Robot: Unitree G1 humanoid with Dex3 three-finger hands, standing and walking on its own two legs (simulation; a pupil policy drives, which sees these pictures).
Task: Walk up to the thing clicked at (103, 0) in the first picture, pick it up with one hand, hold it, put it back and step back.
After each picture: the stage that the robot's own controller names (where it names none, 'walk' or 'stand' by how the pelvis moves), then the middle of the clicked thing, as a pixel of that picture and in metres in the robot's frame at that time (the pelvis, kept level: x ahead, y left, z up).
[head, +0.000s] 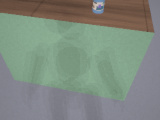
stand; out of the picture +0.96 -0.05 +0.10
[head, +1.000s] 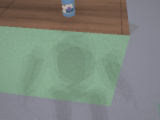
walk; out of the picture +0.84 +0.16 +0.13
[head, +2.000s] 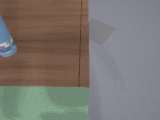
walk; out of the picture +0.49 +0.35 +0.12
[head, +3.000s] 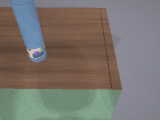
stand; (31, 32) +0.51 +0.22 +0.12
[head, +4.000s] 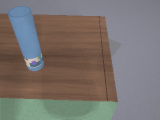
stand; (28, 42) +0.48 +0.23 +0.10
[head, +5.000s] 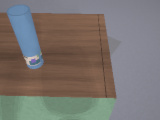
stand; (28, 40) +0.49 +0.23 +0.10
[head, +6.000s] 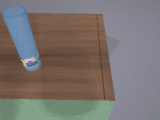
stand; (24, 42) +0.48 +0.24 +0.10
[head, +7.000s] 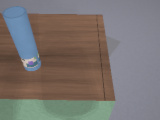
stand; (25, 42) +0.48 +0.24 +0.10
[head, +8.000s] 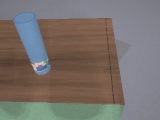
rise first; (34, 46) +0.47 +0.23 +0.10
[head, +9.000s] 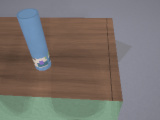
go down; (36, 42) +0.49 +0.24 +0.10
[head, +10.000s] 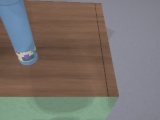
go down; (20, 34) +0.48 +0.21 +0.11
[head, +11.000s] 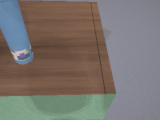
go down; (15, 32) +0.48 +0.22 +0.13
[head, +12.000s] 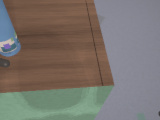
close in; out of the picture +0.47 +0.24 +0.16
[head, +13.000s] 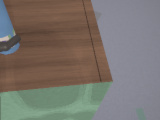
lift; out of the picture +0.49 +0.23 +0.16
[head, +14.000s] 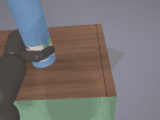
lift; (30, 21) +0.36 +0.14 +0.31
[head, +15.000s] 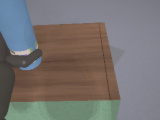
hold; (15, 24) +0.33 +0.17 +0.31
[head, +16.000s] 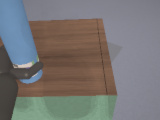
hold; (18, 39) +0.34 +0.18 +0.25
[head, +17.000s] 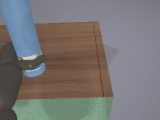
crouch; (23, 34) +0.38 +0.18 +0.24
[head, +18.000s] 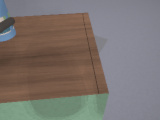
lower; out of the picture +0.47 +0.25 +0.30
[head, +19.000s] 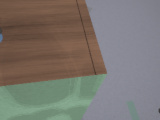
lower; out of the picture +0.51 +0.26 +0.17
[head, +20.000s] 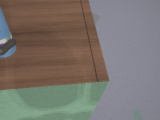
lower; out of the picture +0.48 +0.24 +0.16
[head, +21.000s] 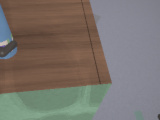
lower; out of the picture +0.47 +0.24 +0.16
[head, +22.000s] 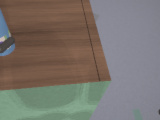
lower; out of the picture +0.48 +0.24 +0.16
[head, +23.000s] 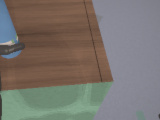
open; out of the picture +0.47 +0.23 +0.16
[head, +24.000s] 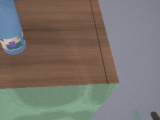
sink last; (2, 15) +0.47 +0.21 +0.16
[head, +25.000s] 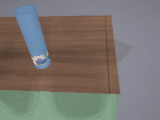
sink last; (35, 40) +0.49 +0.24 +0.13
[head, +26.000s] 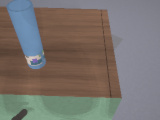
stand; (29, 38) +0.46 +0.22 +0.12
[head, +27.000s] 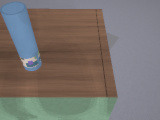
stand; (24, 41) +0.46 +0.23 +0.11
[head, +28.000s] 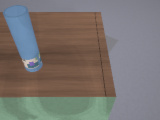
stand; (26, 42) +0.47 +0.24 +0.11
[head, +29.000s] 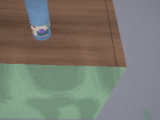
walk; (37, 7) +0.55 +0.18 +0.12
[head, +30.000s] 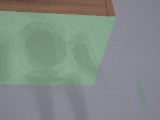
walk; out of the picture +0.84 +0.22 +0.12
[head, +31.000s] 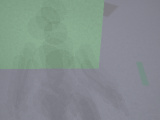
stand; out of the picture +1.16 +0.27 +0.12
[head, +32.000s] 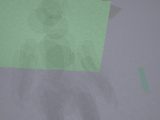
stand; out of the picture +1.13 +0.20 +0.11
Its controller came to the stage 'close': yes
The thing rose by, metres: 0.22
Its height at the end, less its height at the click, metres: +0.00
